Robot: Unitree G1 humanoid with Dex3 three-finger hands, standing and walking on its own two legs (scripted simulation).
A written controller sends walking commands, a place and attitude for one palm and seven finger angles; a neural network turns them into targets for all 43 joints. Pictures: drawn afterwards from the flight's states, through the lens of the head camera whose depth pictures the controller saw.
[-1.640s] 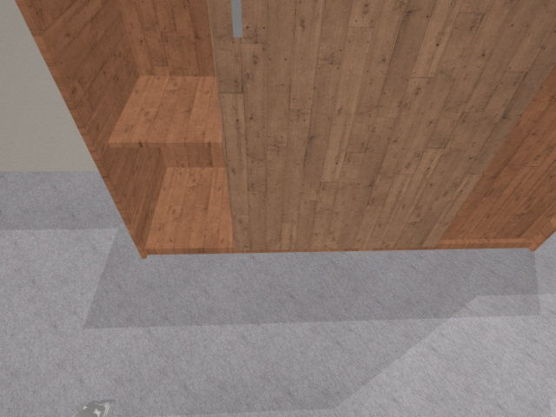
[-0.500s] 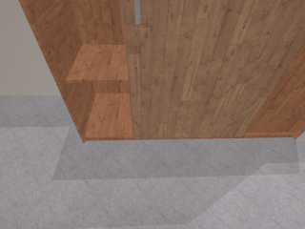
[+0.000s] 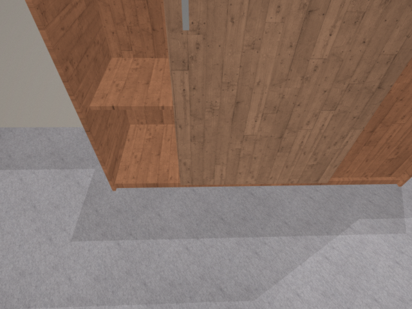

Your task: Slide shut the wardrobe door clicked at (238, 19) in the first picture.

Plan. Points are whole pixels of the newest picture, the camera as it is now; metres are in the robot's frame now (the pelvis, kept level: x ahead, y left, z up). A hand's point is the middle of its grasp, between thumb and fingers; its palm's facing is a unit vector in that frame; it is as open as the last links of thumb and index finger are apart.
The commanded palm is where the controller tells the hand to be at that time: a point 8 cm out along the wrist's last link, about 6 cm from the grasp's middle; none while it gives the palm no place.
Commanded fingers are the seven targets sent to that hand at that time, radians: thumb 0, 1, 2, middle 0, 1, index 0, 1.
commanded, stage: walk to a spot facing it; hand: right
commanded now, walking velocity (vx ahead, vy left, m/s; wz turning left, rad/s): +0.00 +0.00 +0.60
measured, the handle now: out of the picture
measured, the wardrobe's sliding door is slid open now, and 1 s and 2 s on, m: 0.38 0.38 0.38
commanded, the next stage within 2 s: none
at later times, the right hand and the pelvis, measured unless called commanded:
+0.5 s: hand out of the picture +0.05 -0.16 -0.17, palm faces -0.18 +0.95 -0.25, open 7.4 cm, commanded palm none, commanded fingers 0.00 -0.90 -0.90 0.20 0.30 0.20 0.30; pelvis -0.03 +0.02 -0.01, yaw +15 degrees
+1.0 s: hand out of the picture +0.16 -0.20 -0.17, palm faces -0.46 +0.86 -0.23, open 7.4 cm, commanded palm none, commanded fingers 0.00 -0.90 -0.90 0.20 0.30 0.20 0.30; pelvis -0.03 -0.04 +0.00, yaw +32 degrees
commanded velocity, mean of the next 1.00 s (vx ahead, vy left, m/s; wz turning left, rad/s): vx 0.00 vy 0.00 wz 0.60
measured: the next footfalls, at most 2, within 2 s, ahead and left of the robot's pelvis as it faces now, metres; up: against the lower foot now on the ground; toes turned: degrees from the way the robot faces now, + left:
right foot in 0.78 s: +0.03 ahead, -0.13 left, +0.00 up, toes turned +26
left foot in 1.22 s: -0.09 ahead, +0.10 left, +0.00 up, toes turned +46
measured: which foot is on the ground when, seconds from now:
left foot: down 0.00-0.78, up 0.80-1.00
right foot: down 0.00-0.32, up 0.34-0.76, down 0.78-1.00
